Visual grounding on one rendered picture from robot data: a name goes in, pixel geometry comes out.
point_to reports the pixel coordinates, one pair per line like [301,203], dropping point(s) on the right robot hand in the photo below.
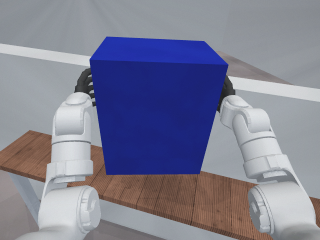
[227,90]

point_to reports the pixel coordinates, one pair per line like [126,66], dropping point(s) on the left robot hand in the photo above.
[83,84]

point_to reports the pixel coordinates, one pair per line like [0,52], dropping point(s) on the right robot upper arm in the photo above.
[283,211]

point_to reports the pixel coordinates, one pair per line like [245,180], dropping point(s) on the left robot forearm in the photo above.
[71,139]

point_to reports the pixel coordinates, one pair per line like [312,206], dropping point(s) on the carton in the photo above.
[156,101]

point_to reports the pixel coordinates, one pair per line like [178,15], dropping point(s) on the right robot forearm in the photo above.
[263,158]

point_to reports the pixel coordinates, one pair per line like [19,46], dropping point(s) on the table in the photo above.
[207,201]

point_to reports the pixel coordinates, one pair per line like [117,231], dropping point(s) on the left robot upper arm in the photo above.
[67,213]

